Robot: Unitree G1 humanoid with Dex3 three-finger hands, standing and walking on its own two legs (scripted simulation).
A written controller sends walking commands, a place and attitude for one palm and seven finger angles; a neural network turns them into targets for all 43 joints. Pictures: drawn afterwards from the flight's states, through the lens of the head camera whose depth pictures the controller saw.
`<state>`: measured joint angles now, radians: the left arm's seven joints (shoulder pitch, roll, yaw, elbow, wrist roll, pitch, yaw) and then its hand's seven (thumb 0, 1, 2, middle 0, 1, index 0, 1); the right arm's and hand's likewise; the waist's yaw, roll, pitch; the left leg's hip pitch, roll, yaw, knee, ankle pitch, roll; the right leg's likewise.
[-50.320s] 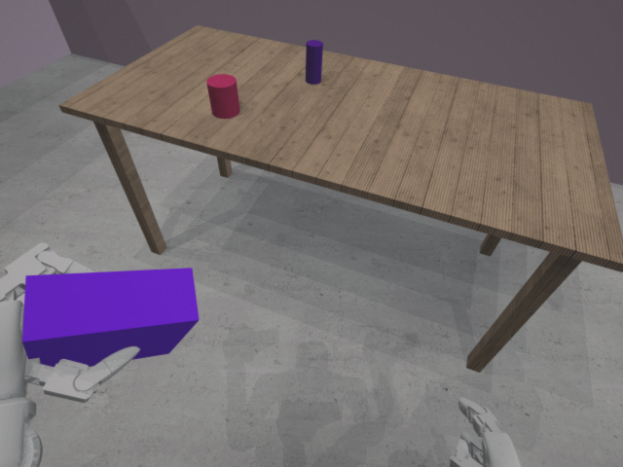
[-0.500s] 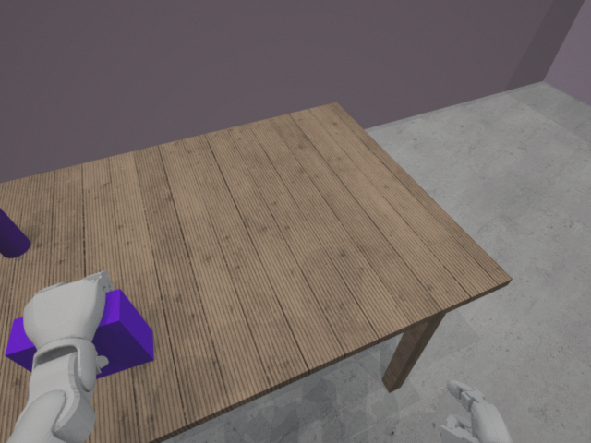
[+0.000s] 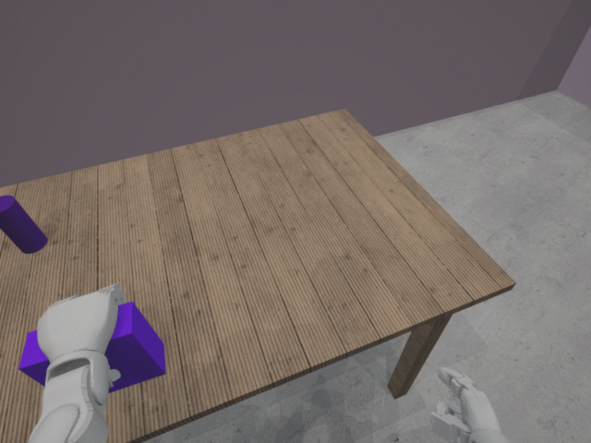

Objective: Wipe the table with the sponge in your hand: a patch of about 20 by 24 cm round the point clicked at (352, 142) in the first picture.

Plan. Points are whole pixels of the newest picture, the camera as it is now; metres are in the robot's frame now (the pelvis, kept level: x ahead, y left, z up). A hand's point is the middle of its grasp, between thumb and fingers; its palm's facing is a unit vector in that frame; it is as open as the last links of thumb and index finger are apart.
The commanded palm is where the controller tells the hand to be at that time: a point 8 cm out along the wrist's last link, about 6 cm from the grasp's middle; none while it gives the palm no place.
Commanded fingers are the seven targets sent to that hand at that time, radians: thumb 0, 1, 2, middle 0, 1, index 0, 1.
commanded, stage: lift the sponge slowly off the table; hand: left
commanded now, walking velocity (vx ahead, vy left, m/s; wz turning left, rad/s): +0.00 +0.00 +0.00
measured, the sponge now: (108, 361) +0.22 +0.32 -0.04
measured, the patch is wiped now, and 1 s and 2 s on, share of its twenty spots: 1.00 1.00 1.00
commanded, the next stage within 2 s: bring the sponge back beside the body in 1.92 s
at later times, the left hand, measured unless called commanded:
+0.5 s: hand (96, 349) +0.21 +0.31 +0.02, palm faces -0.05 -0.11 -0.99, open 9.6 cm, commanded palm +0.18 +0.30 +0.09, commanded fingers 0.00 0.10 1.30 -1.20 -1.60 -1.20 -1.60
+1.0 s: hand (89, 343) +0.20 +0.30 +0.06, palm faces -0.01 -0.11 -0.99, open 9.6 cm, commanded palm +0.18 +0.30 +0.12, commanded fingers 0.00 0.10 1.30 -1.20 -1.60 -1.20 -1.60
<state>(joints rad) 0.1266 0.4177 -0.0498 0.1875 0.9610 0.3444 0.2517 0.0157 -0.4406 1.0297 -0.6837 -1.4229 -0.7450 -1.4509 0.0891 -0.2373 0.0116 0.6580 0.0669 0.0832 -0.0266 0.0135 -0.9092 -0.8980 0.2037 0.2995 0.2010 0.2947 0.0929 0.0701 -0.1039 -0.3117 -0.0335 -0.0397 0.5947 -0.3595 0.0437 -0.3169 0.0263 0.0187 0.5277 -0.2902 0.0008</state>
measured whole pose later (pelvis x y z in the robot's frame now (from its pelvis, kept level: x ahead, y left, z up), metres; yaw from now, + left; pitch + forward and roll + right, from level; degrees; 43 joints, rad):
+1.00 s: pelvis -0.01 -0.01 +0.01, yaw +1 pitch -2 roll -1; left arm 0.15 0.45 -0.05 0.02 0.92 0.36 0.11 -0.02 -0.48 1.03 -0.75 -1.36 -0.81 -1.39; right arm 0.03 -0.24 0.03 0.69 0.04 0.07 -0.04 0.01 -0.91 -0.90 0.20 0.30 0.20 0.29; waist 0.13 0.08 -0.03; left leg -0.12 -0.03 -0.05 0.44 -0.28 0.03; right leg -0.13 0.03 0.01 0.39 -0.22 -0.01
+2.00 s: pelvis -0.02 -0.01 +0.01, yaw +1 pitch -3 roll -1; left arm 0.08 0.54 -0.01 -0.09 0.88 0.38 -0.02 -0.02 -0.48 1.03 -0.75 -1.36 -0.81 -1.39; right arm 0.01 -0.25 0.05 0.68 0.05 0.06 -0.05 0.01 -0.91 -0.90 0.20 0.30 0.20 0.29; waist 0.13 0.09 0.00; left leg -0.09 -0.04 -0.06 0.39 -0.24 0.03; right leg -0.09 0.02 0.01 0.34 -0.19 -0.01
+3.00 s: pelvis -0.02 -0.02 +0.01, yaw +0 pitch -4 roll -1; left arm 0.24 0.51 -0.04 -0.31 0.87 0.49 -0.01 -0.02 -0.48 1.03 -0.76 -1.36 -0.81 -1.39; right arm 0.00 -0.26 0.05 0.66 0.05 0.08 -0.03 0.02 -0.91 -0.90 0.20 0.30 0.20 0.29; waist 0.14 0.10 -0.01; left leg -0.08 -0.02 -0.05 0.41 -0.26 0.02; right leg -0.09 0.04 0.02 0.37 -0.21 -0.02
